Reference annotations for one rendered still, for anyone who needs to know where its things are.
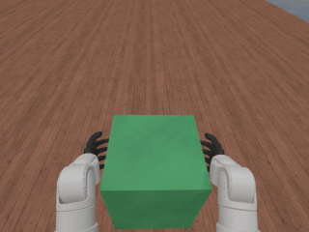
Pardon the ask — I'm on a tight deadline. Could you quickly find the robot left forearm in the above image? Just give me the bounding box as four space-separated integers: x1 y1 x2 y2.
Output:
54 153 100 232

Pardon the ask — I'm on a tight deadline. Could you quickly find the robot right forearm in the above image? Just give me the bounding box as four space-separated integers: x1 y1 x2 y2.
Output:
210 155 261 232

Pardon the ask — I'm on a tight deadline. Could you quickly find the carton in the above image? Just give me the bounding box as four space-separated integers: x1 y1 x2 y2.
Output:
99 115 212 229

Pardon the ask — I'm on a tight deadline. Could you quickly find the left robot hand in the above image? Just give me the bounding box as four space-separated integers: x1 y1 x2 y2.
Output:
83 131 109 169

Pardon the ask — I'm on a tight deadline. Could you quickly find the right robot hand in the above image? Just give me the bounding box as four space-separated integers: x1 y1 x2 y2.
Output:
200 132 225 172

